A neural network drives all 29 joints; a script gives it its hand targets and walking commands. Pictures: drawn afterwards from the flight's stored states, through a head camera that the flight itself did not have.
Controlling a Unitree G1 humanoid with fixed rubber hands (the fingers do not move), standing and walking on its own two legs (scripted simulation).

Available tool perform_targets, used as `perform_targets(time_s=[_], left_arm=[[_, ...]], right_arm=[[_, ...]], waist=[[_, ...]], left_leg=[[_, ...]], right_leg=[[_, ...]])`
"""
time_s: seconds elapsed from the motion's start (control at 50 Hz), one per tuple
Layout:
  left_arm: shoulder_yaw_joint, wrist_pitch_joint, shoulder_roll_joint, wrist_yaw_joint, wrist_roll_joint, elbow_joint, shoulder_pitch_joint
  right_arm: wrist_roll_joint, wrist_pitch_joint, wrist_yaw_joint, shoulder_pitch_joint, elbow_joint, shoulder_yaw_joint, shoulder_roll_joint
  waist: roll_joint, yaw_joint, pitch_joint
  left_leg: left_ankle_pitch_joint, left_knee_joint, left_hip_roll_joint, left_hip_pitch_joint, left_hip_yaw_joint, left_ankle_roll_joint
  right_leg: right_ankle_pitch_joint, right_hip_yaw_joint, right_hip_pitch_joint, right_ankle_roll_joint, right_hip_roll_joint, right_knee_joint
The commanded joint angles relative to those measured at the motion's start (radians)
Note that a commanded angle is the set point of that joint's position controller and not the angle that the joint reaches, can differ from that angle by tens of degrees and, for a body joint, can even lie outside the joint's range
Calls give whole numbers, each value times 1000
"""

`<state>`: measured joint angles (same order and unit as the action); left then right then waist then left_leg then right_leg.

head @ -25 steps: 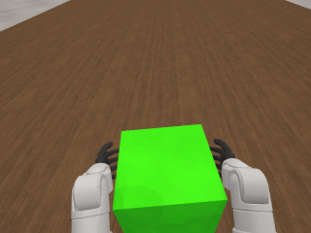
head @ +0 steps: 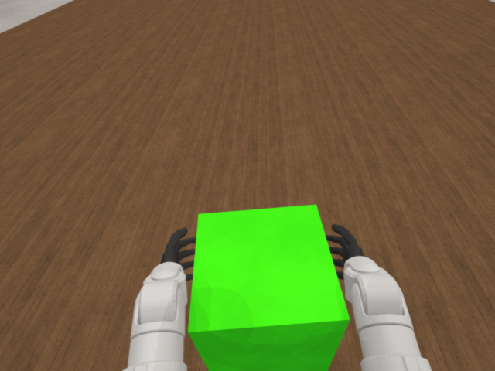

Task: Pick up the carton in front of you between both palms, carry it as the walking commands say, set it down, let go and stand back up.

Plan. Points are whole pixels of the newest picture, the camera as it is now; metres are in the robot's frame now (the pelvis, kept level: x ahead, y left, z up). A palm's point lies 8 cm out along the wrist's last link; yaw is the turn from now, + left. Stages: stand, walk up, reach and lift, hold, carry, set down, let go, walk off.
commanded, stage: carry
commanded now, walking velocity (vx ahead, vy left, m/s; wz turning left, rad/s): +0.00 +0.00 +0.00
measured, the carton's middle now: (264, 295) +0.28 +0.00 -0.04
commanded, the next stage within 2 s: hold in 0.60 s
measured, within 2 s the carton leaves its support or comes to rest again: neither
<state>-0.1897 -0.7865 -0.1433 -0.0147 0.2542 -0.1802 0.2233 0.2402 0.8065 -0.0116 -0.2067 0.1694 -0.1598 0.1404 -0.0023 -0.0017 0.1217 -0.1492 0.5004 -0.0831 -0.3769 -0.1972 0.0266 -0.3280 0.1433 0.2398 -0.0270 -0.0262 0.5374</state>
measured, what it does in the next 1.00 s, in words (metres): stands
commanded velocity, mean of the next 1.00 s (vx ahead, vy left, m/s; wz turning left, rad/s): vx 0.00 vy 0.00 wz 0.00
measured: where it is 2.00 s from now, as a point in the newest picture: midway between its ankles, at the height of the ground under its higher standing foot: outside the picture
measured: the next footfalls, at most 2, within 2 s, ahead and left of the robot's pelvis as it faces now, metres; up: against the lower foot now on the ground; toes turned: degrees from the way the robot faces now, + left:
none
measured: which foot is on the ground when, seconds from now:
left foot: down 0.00-1.00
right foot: down 0.00-1.00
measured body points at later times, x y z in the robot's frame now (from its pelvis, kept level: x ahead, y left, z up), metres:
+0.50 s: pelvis +0.00 +0.00 +0.00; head -0.02 +0.00 +0.45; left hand +0.31 +0.15 +0.04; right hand +0.30 -0.15 +0.03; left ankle +0.07 +0.11 -0.73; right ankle -0.03 -0.09 -0.73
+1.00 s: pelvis -0.01 +0.01 +0.01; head -0.04 +0.03 +0.46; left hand +0.31 +0.13 +0.04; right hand +0.27 -0.17 +0.04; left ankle +0.07 +0.12 -0.73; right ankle -0.03 -0.09 -0.73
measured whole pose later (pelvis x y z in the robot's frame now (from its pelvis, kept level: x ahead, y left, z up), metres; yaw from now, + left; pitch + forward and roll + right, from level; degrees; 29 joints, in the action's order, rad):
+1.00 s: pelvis -0.01 +0.01 +0.01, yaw -7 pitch -8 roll +0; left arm -0.22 -0.71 -0.15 -0.01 0.29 -0.23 0.27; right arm 0.25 0.69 0.01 -0.25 0.26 -0.22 0.15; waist -0.04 0.00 -0.06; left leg -0.12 0.38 -0.01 -0.12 -0.05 0.01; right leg -0.26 0.00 0.03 -0.02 0.01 0.43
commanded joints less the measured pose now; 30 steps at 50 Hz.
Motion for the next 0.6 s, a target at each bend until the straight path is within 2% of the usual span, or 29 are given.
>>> perform_targets(time_s=[0.0, 0.12, 0.22, 0.3, 0.58], left_arm=[[474, 100, -845, 215, -209, -24, 469], [483, 150, -899, 227, -206, -58, 488], [546, 102, -900, 222, -245, 12, 440], [535, 80, -874, 219, -239, 18, 421], [534, 80, -874, 220, -241, 23, 433]], right_arm=[[-204, -125, 200, -517, -12, 455, 848], [-201, -178, 210, -542, 19, 466, 904], [-241, -130, 205, -495, -56, 529, 906], [-236, -106, 202, -474, -59, 516, 880], [-239, -105, 202, -490, -66, 520, 882]], waist=[[9, -1, 190], [8, -1, 225], [7, 1, 244], [5, 1, 231], [0, 1, 219]], left_leg=[[41, -65, -98, 173, 135, -3], [86, -52, -98, 191, 133, 0], [149, -35, -99, 200, 126, 0], [154, -32, -98, 191, 122, -2], [138, -30, -96, 189, 118, -6]], right_leg=[[73, -124, 55, -19, -124, -127], [114, -120, 34, -19, -122, -107], [179, -114, 16, -11, -122, -89], [195, -115, 17, -8, -123, -88], [207, -120, 18, -14, -125, -96]])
